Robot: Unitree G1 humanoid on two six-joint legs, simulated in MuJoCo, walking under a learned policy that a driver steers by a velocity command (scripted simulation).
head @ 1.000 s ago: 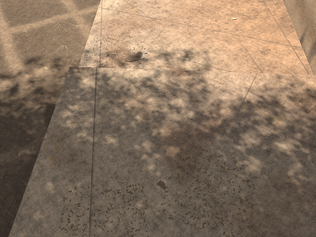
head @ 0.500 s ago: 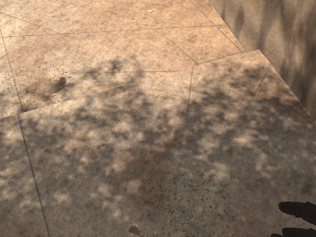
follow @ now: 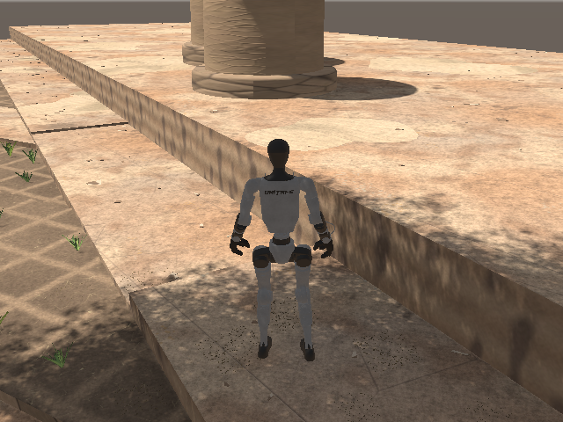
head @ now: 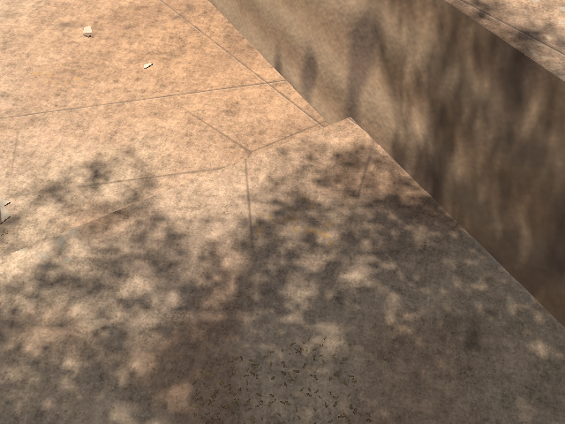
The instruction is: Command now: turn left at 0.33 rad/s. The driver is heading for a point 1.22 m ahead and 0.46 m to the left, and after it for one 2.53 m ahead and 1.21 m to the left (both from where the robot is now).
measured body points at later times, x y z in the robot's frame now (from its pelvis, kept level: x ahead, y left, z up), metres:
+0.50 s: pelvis +0.00 +0.01 -0.01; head +0.04 +0.04 +0.44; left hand +0.02 +0.33 -0.11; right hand +0.27 -0.17 -0.09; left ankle -0.02 +0.13 -0.73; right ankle -0.02 -0.14 -0.74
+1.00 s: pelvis +0.04 +0.04 -0.01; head +0.06 +0.05 +0.44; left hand -0.04 +0.34 -0.10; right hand +0.36 -0.01 -0.09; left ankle -0.02 +0.13 -0.74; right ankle +0.14 -0.03 -0.74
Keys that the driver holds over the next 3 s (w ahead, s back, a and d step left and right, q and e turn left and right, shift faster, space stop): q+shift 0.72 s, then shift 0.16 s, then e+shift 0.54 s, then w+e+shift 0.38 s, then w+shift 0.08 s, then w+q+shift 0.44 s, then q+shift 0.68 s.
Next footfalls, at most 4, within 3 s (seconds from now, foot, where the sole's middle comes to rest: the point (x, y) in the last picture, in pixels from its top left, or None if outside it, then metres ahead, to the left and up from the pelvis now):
0.12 right None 0.02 -0.13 -0.78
0.52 left None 0.01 0.15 -0.78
0.96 right None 0.17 0.00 -0.78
1.28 left None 0.00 0.14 -0.78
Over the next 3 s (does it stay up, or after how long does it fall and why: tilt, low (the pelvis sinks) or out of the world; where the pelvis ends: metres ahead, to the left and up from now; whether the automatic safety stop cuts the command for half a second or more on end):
stays up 0.92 -0.05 -0.01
